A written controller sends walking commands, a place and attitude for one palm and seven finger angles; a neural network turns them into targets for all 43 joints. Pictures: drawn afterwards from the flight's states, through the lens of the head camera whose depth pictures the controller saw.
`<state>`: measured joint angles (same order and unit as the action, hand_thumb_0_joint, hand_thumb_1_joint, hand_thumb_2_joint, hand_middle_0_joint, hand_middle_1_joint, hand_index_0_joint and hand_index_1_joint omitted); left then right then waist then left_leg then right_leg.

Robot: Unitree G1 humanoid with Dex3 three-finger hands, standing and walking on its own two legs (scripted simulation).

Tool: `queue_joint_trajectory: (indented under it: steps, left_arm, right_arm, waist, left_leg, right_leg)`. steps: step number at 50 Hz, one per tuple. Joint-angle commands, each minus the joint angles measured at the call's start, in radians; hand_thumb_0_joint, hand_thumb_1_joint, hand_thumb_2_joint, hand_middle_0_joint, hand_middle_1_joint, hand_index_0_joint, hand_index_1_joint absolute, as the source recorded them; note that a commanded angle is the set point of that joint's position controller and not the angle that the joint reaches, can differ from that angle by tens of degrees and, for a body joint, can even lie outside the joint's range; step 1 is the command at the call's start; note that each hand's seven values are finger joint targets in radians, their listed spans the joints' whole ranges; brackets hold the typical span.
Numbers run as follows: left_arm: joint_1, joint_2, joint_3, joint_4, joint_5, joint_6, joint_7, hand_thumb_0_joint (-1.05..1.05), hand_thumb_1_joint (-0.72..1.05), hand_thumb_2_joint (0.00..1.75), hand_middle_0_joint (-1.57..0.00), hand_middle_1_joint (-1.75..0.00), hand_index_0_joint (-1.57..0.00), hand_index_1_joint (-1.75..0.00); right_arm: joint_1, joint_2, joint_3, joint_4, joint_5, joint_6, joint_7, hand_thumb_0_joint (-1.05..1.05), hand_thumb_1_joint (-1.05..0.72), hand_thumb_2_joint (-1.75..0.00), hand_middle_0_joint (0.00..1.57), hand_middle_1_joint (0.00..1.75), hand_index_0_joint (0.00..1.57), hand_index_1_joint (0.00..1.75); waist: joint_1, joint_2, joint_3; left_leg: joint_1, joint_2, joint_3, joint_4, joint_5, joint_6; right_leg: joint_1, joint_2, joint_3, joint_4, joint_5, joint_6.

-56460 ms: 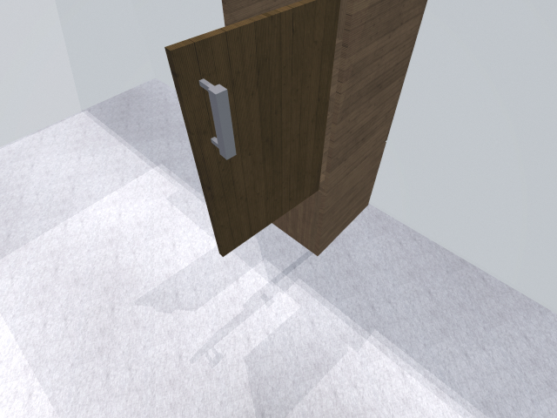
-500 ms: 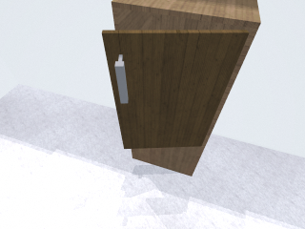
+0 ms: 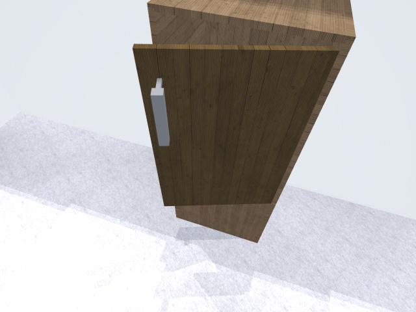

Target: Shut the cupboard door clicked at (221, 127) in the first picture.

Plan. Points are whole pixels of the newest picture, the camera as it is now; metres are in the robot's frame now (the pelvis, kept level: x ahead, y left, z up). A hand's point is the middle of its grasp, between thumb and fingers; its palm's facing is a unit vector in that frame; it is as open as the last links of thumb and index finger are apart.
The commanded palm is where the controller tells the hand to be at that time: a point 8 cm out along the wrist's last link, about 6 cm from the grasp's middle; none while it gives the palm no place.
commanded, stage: look again from close up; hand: left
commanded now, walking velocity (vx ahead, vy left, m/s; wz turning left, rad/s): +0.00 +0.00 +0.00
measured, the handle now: (161, 113) +0.49 +0.14 +0.11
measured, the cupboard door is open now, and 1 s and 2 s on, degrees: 21 21 21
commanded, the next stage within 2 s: raise the hand and make a fist in 0.18 s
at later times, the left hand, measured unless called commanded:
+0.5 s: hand (120, 264) +0.20 +0.17 +0.01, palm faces +0.25 -0.96 -0.07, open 7.1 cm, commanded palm +0.11 +0.22 -0.05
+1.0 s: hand (122, 274) +0.18 +0.16 +0.01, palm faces +0.11 -0.99 -0.04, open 4.7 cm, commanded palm +0.13 +0.21 +0.02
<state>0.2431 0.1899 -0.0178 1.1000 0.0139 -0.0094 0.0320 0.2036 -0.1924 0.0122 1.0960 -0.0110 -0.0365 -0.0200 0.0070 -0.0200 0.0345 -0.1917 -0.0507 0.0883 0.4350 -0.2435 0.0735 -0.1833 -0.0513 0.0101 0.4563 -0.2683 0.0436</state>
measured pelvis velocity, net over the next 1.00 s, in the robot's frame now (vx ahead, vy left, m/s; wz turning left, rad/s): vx -0.02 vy -0.06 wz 0.07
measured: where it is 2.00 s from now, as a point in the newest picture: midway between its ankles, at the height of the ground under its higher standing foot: outside the picture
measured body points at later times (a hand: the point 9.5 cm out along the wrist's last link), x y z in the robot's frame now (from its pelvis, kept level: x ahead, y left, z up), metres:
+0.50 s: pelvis -0.01 -0.04 -0.04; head +0.00 -0.05 +0.41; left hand +0.18 +0.22 +0.01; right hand +0.12 -0.28 -0.13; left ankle +0.00 +0.07 -0.74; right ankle +0.00 -0.13 -0.74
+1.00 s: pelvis -0.02 -0.06 -0.06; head +0.01 -0.06 +0.39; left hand +0.17 +0.22 +0.02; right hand +0.17 -0.27 -0.14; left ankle +0.00 +0.07 -0.74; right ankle +0.00 -0.13 -0.74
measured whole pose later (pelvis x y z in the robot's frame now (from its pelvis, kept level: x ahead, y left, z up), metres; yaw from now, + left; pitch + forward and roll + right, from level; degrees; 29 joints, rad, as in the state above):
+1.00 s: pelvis -0.02 -0.06 -0.06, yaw +4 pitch +10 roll +0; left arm 0.39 0.26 0.23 -0.04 -0.34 -0.29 -0.29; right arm 0.26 -0.21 0.03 0.56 0.03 -0.25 -0.07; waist 0.01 0.03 -0.12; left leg -0.70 0.01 -0.02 0.97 -0.44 -0.01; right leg -0.67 0.02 -0.10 0.96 -0.46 -0.06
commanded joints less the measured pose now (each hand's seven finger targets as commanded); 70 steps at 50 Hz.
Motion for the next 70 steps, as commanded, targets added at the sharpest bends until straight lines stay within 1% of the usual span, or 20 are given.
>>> queue_joint_trajectory:
  steps: [1,13,14,15,16,17,18,19,21,24,26,28,29,32,38,42,47,53,56,70]
  left_arm:
    - [0.047,0.128,0.024,-0.031,0.003,-0.009,0.004,0.00,0.90,0.90,-0.20,-0.30,-0.20,-0.30]
    - [0.016,0.148,0.029,-0.044,0.002,-0.012,0.001,0.00,0.90,0.90,-0.20,-0.30,-0.20,-0.30]
    - [0.081,0.101,0.020,-0.025,0.011,-0.021,0.044,0.00,0.90,0.90,-0.20,-0.30,-0.20,-0.30]
    - [-0.793,0.796,0.583,-1.625,-0.074,-0.288,0.077,0.00,0.90,0.90,-0.20,-0.30,-0.20,-0.30]
    - [-0.022,0.203,0.081,-1.278,-0.106,-0.210,0.077,0.00,0.90,0.90,-0.22,-0.32,-0.22,-0.32]
    - [0.240,-0.001,0.050,-1.297,-0.179,-0.086,0.084,0.00,0.90,0.90,-0.24,-0.34,-0.24,-0.34]
    - [0.117,0.014,0.049,-1.243,-0.157,-0.099,0.079,0.00,0.90,0.90,-0.25,-0.36,-0.25,-0.36]
    - [0.102,-0.012,0.062,-1.209,-0.178,-0.134,0.056,0.00,0.90,0.90,-0.27,-0.38,-0.27,-0.38]
    - [0.294,0.040,0.185,-1.015,-0.208,-0.259,-0.008,0.00,0.90,0.90,-0.31,-0.42,-0.31,-0.42]
    - [0.406,0.023,0.267,-0.882,-0.285,-0.538,-0.213,0.00,0.90,0.90,-0.36,-0.48,-0.36,-0.48]
    - [0.373,0.080,0.304,-0.901,-0.321,-0.659,-0.343,0.00,0.90,0.90,-0.40,-0.52,-0.40,-0.52]
    - [0.305,0.176,0.368,-1.007,-0.359,-0.618,-0.394,0.00,0.90,0.90,-0.44,-0.56,-0.44,-0.56]
    - [0.247,0.197,0.373,-1.084,-0.374,-0.583,-0.396,0.00,0.90,0.90,-0.46,-0.58,-0.46,-0.58]
    - [0.071,0.219,0.365,-1.308,-0.386,-0.544,-0.349,0.00,0.90,0.90,-0.51,-0.64,-0.51,-0.64]
    - [-0.002,0.189,0.259,-1.412,-0.337,-0.553,-0.313,0.00,0.90,0.90,-0.62,-0.76,-0.62,-0.76]
    - [0.093,0.206,0.287,-1.292,-0.350,-0.422,-0.351,0.00,0.90,0.90,-0.69,-0.84,-0.69,-0.84]
    - [0.154,0.241,0.399,-1.312,-0.376,-0.316,-0.313,0.00,0.90,0.90,-0.79,-0.94,-0.79,-0.94]
    - [0.172,0.172,0.312,-1.404,-0.357,-0.374,-0.280,0.00,0.90,0.90,-0.90,-1.06,-0.90,-1.06]
    - [0.174,0.153,0.276,-1.419,-0.351,-0.378,-0.272,0.00,0.90,0.90,-0.95,-1.12,-0.95,-1.12]
    - [0.087,0.158,0.248,-1.546,-0.309,-0.239,-0.209,0.00,0.90,0.90,-1.21,-1.40,-1.21,-1.40]
  right_arm:
    - [0.034,-0.138,-0.029,-0.029,0.002,-0.012,-0.010,0.00,-0.90,-0.90,0.20,0.30,0.20,0.30]
    - [0.021,-0.143,-0.027,-0.018,0.001,-0.009,-0.009,0.00,-0.90,-0.90,0.20,0.30,0.20,0.30]
    - [0.017,-0.140,-0.025,-0.075,0.011,-0.004,-0.003,0.00,-0.90,-0.90,0.20,0.30,0.20,0.30]
    - [0.136,-0.337,-0.095,-0.348,0.020,-0.189,-0.083,0.00,-0.90,-0.90,0.20,0.30,0.20,0.30]
    - [0.036,-0.198,-0.026,-0.360,0.084,-0.272,-0.103,0.00,-0.90,-0.90,0.20,0.30,0.20,0.30]
    - [0.009,-0.166,-0.031,-0.392,0.060,-0.304,-0.075,0.00,-0.90,-0.90,0.20,0.30,0.20,0.30]
    - [0.017,-0.130,-0.048,-0.383,0.054,-0.320,-0.034,0.00,-0.90,-0.90,0.20,0.30,0.20,0.30]
    - [0.013,-0.159,-0.082,-0.425,0.040,-0.331,-0.012,0.00,-0.90,-0.90,0.20,0.30,0.20,0.30]
    - [-0.010,-0.170,-0.094,-0.477,0.026,-0.329,0.006,0.00,-0.90,-0.90,0.20,0.30,0.20,0.30]
    - [-0.050,-0.168,-0.109,-0.530,0.018,-0.311,0.026,0.00,-0.90,-0.90,0.20,0.30,0.20,0.30]
    - [-0.074,-0.176,-0.118,-0.597,0.023,-0.315,0.026,0.00,-0.90,-0.90,0.20,0.30,0.20,0.30]
    - [-0.101,-0.185,-0.110,-0.681,0.040,-0.302,0.020,0.00,-0.90,-0.90,0.20,0.30,0.20,0.30]
    - [-0.105,-0.182,-0.103,-0.716,0.048,-0.300,0.010,0.00,-0.90,-0.90,0.20,0.30,0.20,0.30]
    - [-0.063,-0.164,-0.088,-0.743,0.053,-0.300,-0.019,0.00,-0.90,-0.90,0.20,0.30,0.20,0.30]
    - [-0.009,-0.167,-0.065,-0.682,0.042,-0.315,-0.061,0.00,-0.90,-0.90,0.20,0.30,0.20,0.30]
    - [-0.014,-0.170,-0.055,-0.687,0.056,-0.295,-0.071,0.00,-0.90,-0.90,0.20,0.30,0.20,0.30]
    - [-0.031,-0.142,-0.045,-0.706,0.050,-0.263,-0.069,0.00,-0.90,-0.90,0.20,0.30,0.20,0.30]
    - [-0.006,-0.151,-0.041,-0.708,0.036,-0.282,-0.054,0.00,-0.90,-0.90,0.20,0.30,0.20,0.30]
    - [0.002,-0.163,-0.041,-0.707,0.038,-0.292,-0.050,0.00,-0.90,-0.90,0.20,0.30,0.20,0.30]
    - [0.000,-0.167,-0.015,-0.714,0.048,-0.274,-0.048,0.00,-0.90,-0.90,0.20,0.30,0.20,0.30]
  waist:
    - [-0.001,0.024,-0.022]
    - [0.001,0.011,-0.010]
    - [-0.002,0.035,0.002]
    - [-0.127,0.057,-0.377]
    - [-0.043,0.393,-0.524]
    - [-0.016,0.403,-0.460]
    - [-0.043,0.214,-0.214]
    - [-0.038,0.166,-0.060]
    - [-0.008,-0.084,0.001]
    - [0.029,-0.301,-0.082]
    - [0.051,-0.236,-0.176]
    - [0.080,0.000,-0.270]
    - [0.073,0.031,-0.307]
    - [0.021,0.008,-0.344]
    - [-0.055,0.027,-0.281]
    - [-0.013,0.047,-0.263]
    - [0.040,-0.027,-0.299]
    - [0.026,0.030,-0.297]
    - [0.016,0.040,-0.268]
    - [0.022,0.094,-0.247]
  left_leg:
    - [0.039,0.160,-0.148,-0.091,0.229,-0.018]
    - [0.033,0.160,-0.143,-0.098,0.206,-0.023]
    - [0.011,0.186,-0.121,0.064,0.424,-0.055]
    - [0.324,0.143,-0.214,0.140,0.603,-0.075]
    - [0.467,0.158,-0.230,0.136,0.693,-0.097]
    - [0.324,0.142,-0.224,0.079,0.706,-0.141]
    - [0.076,0.135,-0.193,0.019,0.569,-0.128]
    - [-0.076,0.110,-0.180,0.069,0.359,-0.126]
    - [-0.313,0.051,-0.163,0.206,0.031,-0.119]
    - [-0.518,0.021,-0.108,0.428,0.019,-0.102]
    - [-0.639,0.006,-0.083,0.514,-0.092,-0.096]
    - [-0.637,-0.007,-0.055,0.531,-0.133,-0.081]
    - [-0.633,-0.004,-0.053,0.537,-0.149,-0.071]
    - [-0.629,0.018,-0.081,0.584,-0.190,-0.051]
    - [-0.563,0.048,-0.116,0.581,-0.141,-0.034]
    - [-0.541,0.041,-0.122,0.519,-0.118,-0.038]
    - [-0.509,0.037,-0.127,0.452,-0.045,-0.053]
    - [-0.376,0.041,-0.132,0.370,0.064,-0.049]
    - [-0.339,0.042,-0.131,0.339,0.036,-0.047]
    - [-0.189,0.064,-0.168,0.222,0.119,-0.072]
  right_leg:
    - [-0.011,-0.056,0.046,-0.048,0.155,-0.062]
    - [0.001,-0.060,0.054,-0.068,0.168,-0.067]
    - [-0.022,-0.079,0.052,-0.039,0.311,-0.053]
    - [-0.033,0.025,-0.057,0.232,0.368,-0.061]
    - [-0.214,0.067,-0.101,0.374,0.033,-0.046]
    - [-0.188,0.055,-0.101,0.491,-0.057,-0.056]
    - [-0.292,0.039,-0.082,0.380,-0.085,-0.053]
    - [-0.307,0.039,-0.097,0.287,-0.075,-0.062]
    - [-0.368,0.047,-0.117,0.181,-0.066,-0.074]
    - [-0.459,0.031,-0.046,0.340,0.043,-0.066]
    - [-0.476,0.011,0.047,0.396,-0.080,-0.060]
    - [-0.433,0.000,0.121,0.378,-0.214,-0.068]
    - [-0.425,-0.002,0.143,0.355,-0.273,-0.062]
    - [-0.442,-0.008,0.210,0.296,-0.371,-0.028]
    - [-0.485,0.020,0.148,0.301,-0.243,-0.032]
    - [-0.409,0.020,0.130,0.265,-0.209,-0.027]
    - [-0.253,-0.007,0.129,0.238,-0.047,-0.003]
    - [-0.270,0.034,0.008,0.287,0.127,-0.034]
    - [-0.317,0.056,-0.040,0.284,0.044,-0.051]
    - [-0.248,0.075,-0.100,0.250,0.097,-0.068]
